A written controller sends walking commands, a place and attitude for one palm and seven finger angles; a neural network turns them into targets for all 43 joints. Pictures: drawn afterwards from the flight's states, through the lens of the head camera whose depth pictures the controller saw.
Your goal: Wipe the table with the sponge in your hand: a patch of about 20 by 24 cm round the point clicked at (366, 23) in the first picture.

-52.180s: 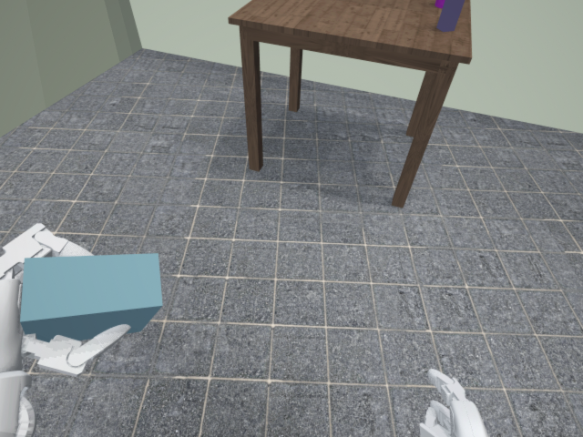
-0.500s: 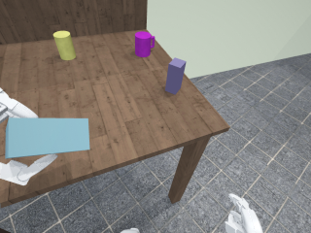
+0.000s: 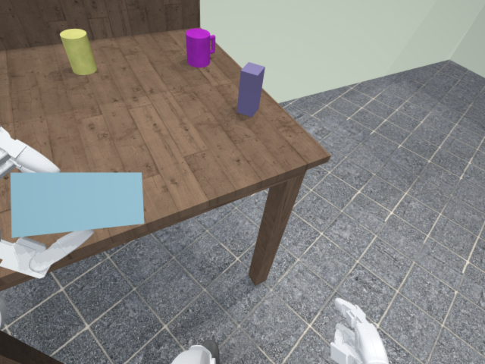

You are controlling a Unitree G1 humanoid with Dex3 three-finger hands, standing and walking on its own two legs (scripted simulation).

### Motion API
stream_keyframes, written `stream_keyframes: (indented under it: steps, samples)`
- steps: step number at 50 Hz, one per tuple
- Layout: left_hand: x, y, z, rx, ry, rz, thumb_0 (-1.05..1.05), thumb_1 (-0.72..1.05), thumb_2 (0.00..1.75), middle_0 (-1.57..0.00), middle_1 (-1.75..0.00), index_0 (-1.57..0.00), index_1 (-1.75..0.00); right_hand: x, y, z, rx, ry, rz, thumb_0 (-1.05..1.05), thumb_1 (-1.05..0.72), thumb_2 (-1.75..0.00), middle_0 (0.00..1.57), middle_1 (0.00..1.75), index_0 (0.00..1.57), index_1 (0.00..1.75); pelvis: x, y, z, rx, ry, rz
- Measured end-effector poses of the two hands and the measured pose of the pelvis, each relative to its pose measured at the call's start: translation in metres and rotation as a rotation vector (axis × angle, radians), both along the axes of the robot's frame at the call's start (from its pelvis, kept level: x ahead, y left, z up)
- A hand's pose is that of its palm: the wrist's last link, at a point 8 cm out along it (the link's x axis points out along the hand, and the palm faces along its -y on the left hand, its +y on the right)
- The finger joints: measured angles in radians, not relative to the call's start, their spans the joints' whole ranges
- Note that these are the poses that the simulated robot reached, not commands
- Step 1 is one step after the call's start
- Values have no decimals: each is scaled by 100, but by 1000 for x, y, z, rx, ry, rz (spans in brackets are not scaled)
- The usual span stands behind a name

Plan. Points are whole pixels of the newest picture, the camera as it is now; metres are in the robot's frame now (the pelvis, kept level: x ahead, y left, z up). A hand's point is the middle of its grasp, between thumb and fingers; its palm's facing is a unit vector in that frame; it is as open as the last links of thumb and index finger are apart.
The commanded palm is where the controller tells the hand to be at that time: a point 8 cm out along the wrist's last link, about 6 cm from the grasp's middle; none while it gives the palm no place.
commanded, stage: step back with the hand held close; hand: left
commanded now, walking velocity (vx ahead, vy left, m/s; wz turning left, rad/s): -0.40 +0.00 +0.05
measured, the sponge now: (91, 202) +0.25 +0.21 +0.20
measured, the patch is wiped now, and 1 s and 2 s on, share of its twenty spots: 0.95 0.95 0.95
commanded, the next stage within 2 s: stop stepping back and stand still in 0.14 s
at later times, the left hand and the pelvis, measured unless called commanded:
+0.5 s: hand out of the picture +0.06 +0.25 +0.23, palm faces +0.32 -0.85 -0.43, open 9.8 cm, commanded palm +0.03 +0.30 +0.23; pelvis -0.13 +0.02 +0.02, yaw +0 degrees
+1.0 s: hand out of the picture -0.05 +0.26 +0.24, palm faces +0.47 -0.78 -0.42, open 9.8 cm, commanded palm -0.09 +0.30 +0.23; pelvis -0.23 +0.01 +0.01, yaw +4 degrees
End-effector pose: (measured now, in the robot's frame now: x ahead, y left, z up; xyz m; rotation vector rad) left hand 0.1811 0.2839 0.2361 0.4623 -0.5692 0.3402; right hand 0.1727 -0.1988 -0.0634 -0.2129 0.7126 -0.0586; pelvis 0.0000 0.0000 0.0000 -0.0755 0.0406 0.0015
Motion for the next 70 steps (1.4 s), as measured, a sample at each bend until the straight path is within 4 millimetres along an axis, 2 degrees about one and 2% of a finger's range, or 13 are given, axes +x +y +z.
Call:
stream_keyframes:
  steps: [6,11,15,19,24,31,39,44,48,51,56,62,70]
  samples:
    - [-29,-16,1,-8,-14,-167,-1,-53,106,-78,-141,-81,-137,-54,-15,7,-48,51,-110,1,-91,-90,20,30,20,30,-15,10,6,21,-41,-22]
    - [-39,9,4,40,-101,-164,-1,-53,106,-78,-140,-81,-137,-82,-21,10,-149,50,-109,1,-91,-90,20,30,20,30,-56,29,-5,-4,-27,-21]
    - [-50,25,-6,26,-3,-116,-1,-53,106,-78,-141,-81,-138,-117,-13,15,-94,60,-136,1,-91,-90,20,30,20,30,-92,31,4,16,-42,-46]
    - [-91,18,-11,13,115,-118,-1,-52,106,-78,-141,-81,-138,-155,-4,24,-40,47,-146,1,-91,-90,20,30,20,30,-111,30,14,3,-42,-37]
    - [-150,6,6,56,141,-101,-1,-53,107,-78,-141,-81,-138,-185,2,19,-27,78,-104,1,-91,-90,20,30,20,30,-128,24,21,12,-36,-13]
    - [-206,22,18,53,86,104,-1,-53,107,-78,-141,-81,-138,-191,1,-10,-2,63,-10,1,-91,-90,20,30,20,30,-170,18,11,21,-85,55]
    - [-229,25,-18,-169,119,100,-1,-53,107,-78,-141,-81,-138,-207,-8,25,-37,-60,-30,1,-91,-90,20,30,20,30,-206,14,16,93,-39,50]
    - [-250,11,-21,-92,137,19,-1,-53,107,-78,-141,-81,-138,-220,-11,29,-75,-145,-66,1,-91,-90,20,30,20,30,-229,23,5,106,-47,43]
    - [-265,9,1,29,132,50,-1,-53,107,-78,-141,-81,-138,-241,-6,19,-2,-123,-71,1,-91,-90,20,30,20,30,-232,16,10,108,-60,45]
    - [-272,13,16,81,90,124,-1,-53,107,-78,-141,-81,-138,-252,-5,-4,28,-52,-27,1,-91,-90,20,30,20,30,-232,9,6,93,-69,87]
    - [-282,20,0,1,109,198,-1,-53,107,-78,-141,-81,-138,-264,-10,-35,19,101,25,1,-91,-90,20,30,20,30,-243,4,0,79,-87,107]
    - [-280,12,-23,-82,237,158,-1,-53,107,-78,-141,-81,-138,-268,-13,-14,-10,92,-7,2,-91,-90,20,30,20,30,-245,7,14,103,-64,89]
    - [-272,15,6,21,123,112,-1,-53,107,-78,-141,-81,-138,-245,-5,5,-37,-18,-26,1,-91,-90,20,30,20,30,-237,18,13,89,-64,90]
